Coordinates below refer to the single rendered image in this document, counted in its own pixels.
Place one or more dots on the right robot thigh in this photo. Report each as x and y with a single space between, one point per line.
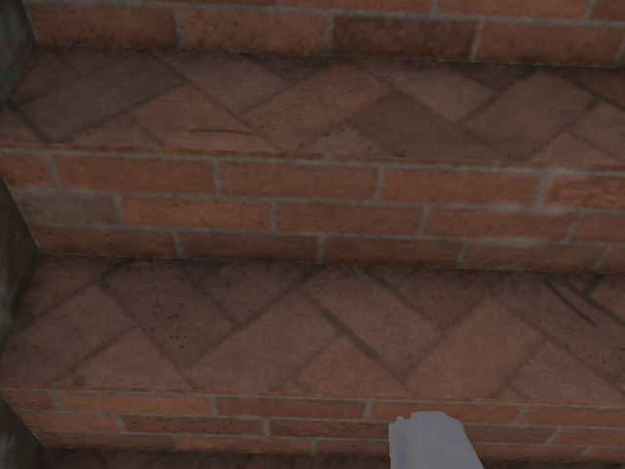
430 440

